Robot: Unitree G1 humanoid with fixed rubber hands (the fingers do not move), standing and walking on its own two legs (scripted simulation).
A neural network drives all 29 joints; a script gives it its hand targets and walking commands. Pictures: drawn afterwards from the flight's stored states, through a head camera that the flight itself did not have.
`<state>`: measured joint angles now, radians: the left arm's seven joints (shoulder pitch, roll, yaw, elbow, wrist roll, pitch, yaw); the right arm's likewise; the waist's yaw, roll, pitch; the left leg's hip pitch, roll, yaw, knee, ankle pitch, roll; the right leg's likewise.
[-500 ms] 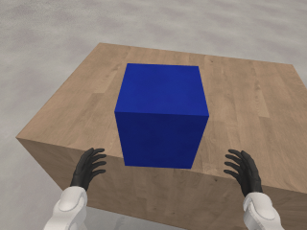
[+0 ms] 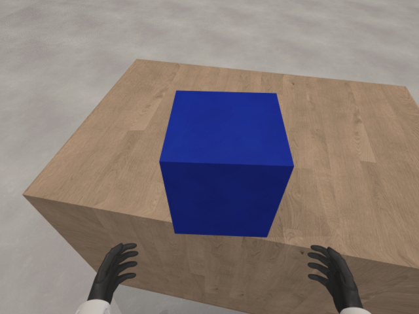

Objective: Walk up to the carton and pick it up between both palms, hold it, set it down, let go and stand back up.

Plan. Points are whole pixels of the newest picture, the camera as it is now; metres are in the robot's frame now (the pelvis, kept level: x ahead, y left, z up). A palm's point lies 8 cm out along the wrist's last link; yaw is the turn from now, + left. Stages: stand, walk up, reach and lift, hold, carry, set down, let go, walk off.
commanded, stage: set down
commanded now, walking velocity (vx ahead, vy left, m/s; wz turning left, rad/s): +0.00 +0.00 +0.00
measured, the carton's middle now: (223, 166) +0.41 +0.01 +0.05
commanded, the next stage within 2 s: let go in 0.72 s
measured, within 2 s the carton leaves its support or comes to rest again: neither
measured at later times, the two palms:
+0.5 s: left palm (105, 312) +0.15 +0.22 -0.07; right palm out of the picture +0.16 -0.22 -0.07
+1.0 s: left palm (110, 312) +0.15 +0.22 -0.09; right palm out of the picture +0.15 -0.22 -0.09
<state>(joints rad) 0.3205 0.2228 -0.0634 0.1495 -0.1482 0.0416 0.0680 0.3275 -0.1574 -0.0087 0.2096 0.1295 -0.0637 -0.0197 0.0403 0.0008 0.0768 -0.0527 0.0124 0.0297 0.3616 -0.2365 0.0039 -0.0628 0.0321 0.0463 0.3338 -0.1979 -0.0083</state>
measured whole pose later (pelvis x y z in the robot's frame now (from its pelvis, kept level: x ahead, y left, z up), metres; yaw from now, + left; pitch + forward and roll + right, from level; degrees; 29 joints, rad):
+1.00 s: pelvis +0.00 -0.01 +0.00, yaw +1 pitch -4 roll -1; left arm 0.19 0.19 -0.01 0.55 -0.01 0.09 0.03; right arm 0.17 -0.15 -0.04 0.78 -0.03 -0.23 0.02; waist 0.01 -0.01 0.09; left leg -0.08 0.02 0.02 0.43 -0.28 0.00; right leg -0.09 0.04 0.02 0.40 -0.24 -0.02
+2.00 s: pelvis -0.03 -0.01 -0.01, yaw +10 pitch -1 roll -1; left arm 0.40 0.13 0.05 1.07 0.04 0.01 0.03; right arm 0.36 -0.13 -0.04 0.98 -0.03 0.01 -0.02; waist 0.02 0.00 -0.05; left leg -0.30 -0.04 -0.13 0.58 -0.25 0.00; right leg -0.23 -0.03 -0.14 0.53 -0.27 -0.01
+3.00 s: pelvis -0.03 -0.04 -0.01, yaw +12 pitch -1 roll -1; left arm 0.31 0.12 0.05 1.14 0.02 0.02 0.04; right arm 0.33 -0.09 -0.01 1.09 -0.03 0.02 -0.05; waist 0.01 0.00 0.03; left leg -0.30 -0.02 -0.18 0.56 -0.25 -0.05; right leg -0.22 0.00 -0.18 0.52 -0.29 -0.06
